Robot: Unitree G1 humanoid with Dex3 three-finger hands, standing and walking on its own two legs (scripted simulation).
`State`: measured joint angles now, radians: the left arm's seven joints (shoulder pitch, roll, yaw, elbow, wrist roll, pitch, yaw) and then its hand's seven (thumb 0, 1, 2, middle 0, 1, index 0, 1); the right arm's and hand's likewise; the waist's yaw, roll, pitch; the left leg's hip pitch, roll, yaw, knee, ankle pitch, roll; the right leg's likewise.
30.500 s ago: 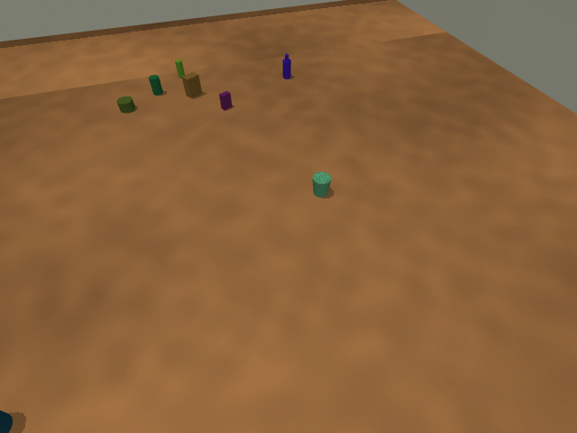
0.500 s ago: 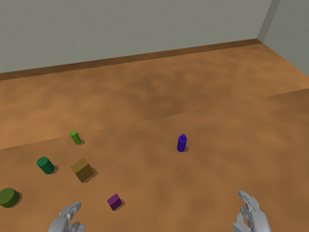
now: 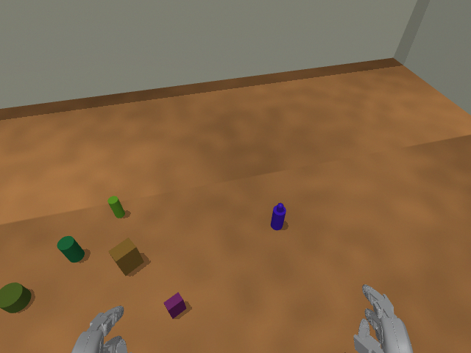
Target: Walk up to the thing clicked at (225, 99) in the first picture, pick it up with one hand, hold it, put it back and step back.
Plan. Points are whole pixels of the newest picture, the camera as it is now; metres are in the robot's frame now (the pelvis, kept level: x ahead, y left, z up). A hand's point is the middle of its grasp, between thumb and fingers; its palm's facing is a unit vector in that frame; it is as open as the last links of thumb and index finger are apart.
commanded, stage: home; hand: left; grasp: from above
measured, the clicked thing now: (175, 305) +0.45 +0.22 -0.66
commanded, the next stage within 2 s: stand in 0.76 s
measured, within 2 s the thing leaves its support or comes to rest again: neither
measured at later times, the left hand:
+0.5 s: hand (128, 352) +0.17 +0.18 -0.04, palm faces +0.04 -0.98 -0.21, open 7.4 cm
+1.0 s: hand out of the picture +0.16 +0.21 -0.08, palm faces +0.00 -0.94 -0.33, open 7.4 cm
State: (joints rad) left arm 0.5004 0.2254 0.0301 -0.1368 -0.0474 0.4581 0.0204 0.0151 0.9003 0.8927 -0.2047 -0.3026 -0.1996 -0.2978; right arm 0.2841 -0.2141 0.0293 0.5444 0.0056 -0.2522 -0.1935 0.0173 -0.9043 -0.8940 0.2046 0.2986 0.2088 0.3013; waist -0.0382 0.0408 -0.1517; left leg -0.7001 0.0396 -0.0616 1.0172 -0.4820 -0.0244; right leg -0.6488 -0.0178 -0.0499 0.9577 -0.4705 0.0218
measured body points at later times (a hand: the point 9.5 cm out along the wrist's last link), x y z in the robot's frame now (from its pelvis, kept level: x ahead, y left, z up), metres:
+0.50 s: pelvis +0.01 +0.00 +0.00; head +0.03 +0.01 +0.45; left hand +0.17 +0.23 -0.03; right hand +0.17 -0.24 -0.06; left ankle +0.02 +0.13 -0.68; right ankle +0.01 -0.14 -0.68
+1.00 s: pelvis +0.00 +0.00 +0.01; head +0.03 +0.01 +0.46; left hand +0.16 +0.26 -0.06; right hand +0.15 -0.26 -0.09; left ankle +0.02 +0.13 -0.68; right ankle +0.01 -0.14 -0.68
